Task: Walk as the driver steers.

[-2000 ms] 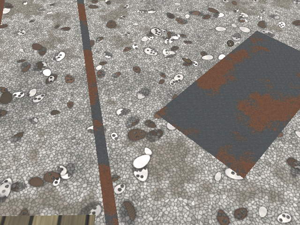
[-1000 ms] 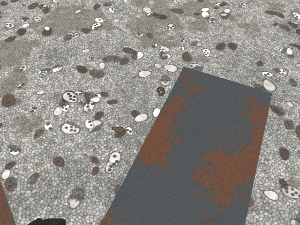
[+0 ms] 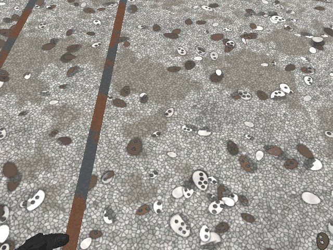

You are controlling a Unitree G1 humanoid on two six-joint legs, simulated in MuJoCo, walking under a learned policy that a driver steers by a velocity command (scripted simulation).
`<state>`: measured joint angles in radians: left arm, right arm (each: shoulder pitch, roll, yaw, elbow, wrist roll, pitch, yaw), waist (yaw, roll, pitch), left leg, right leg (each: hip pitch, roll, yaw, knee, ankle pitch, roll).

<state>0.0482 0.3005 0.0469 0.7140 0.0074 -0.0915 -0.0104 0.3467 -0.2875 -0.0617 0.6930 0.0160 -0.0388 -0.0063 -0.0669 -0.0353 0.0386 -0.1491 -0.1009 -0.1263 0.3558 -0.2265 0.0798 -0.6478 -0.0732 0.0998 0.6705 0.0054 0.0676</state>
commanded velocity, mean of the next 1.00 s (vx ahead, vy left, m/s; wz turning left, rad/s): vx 0.50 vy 0.00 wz -0.23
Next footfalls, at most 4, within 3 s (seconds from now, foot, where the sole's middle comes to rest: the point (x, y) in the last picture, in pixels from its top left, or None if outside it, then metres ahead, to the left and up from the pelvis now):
0.14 right None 0.27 -0.15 -0.78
0.62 left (135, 237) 0.52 0.09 -0.78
1.12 right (210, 187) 0.72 -0.25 -0.78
1.60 left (194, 126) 1.06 -0.22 -0.78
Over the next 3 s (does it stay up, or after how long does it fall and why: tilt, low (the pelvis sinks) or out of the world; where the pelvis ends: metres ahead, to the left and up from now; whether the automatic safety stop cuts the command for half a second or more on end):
stays up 1.29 -0.85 0.00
